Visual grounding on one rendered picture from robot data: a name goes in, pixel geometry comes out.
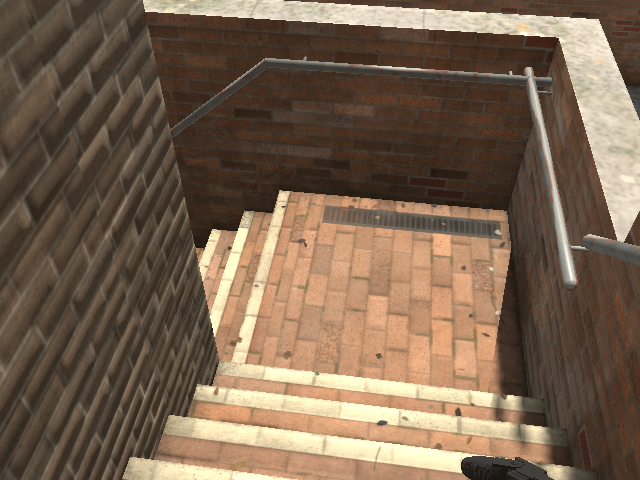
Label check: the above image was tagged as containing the right robot hand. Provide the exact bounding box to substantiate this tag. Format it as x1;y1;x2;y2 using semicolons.
461;456;554;480

